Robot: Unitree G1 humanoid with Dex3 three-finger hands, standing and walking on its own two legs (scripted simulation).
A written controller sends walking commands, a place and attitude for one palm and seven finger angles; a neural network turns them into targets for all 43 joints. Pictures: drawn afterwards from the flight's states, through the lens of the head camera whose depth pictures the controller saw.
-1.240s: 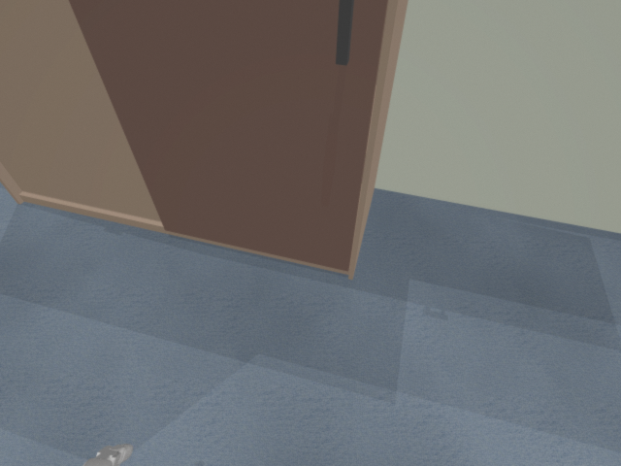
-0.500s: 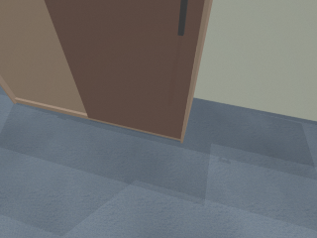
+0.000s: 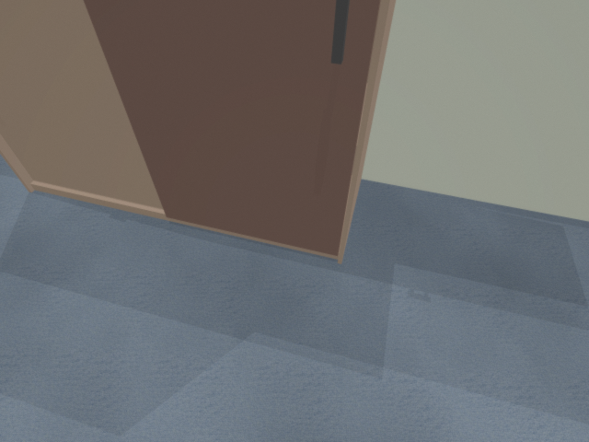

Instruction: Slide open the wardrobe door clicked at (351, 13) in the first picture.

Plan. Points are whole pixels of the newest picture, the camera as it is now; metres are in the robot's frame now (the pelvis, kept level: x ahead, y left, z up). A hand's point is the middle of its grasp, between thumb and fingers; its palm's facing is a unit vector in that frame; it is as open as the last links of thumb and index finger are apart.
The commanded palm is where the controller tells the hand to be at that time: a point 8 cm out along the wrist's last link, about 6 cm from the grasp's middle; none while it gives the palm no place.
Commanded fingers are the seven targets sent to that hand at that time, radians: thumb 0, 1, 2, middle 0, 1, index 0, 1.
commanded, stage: look at it before walking up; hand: right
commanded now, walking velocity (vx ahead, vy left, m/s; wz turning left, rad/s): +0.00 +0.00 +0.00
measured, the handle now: (342, 25) +0.93 -0.05 +0.17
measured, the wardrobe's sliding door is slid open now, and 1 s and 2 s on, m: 0.00 0.00 0.00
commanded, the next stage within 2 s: walk to a spot facing it in 0.20 s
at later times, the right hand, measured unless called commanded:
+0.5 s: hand out of the picture +0.08 -0.24 -0.16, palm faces -0.05 +0.94 -0.32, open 7.3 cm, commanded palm none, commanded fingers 0.00 -0.90 -0.90 0.20 0.30 0.20 0.30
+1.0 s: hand out of the picture +0.07 -0.18 -0.17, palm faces -0.24 +0.94 -0.23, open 7.3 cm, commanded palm none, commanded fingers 0.00 -0.90 -0.90 0.20 0.30 0.20 0.30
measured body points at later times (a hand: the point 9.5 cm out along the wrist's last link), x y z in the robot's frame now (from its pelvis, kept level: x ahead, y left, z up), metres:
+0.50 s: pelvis +0.00 +0.00 -0.01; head +0.02 +0.00 +0.44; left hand +0.09 +0.28 -0.14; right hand +0.08 -0.29 -0.14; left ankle +0.01 +0.12 -0.75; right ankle +0.00 -0.12 -0.75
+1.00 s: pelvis -0.02 +0.00 -0.01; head +0.02 +0.01 +0.44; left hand +0.01 +0.28 -0.14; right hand +0.08 -0.23 -0.16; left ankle +0.00 +0.10 -0.75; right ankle -0.01 -0.14 -0.71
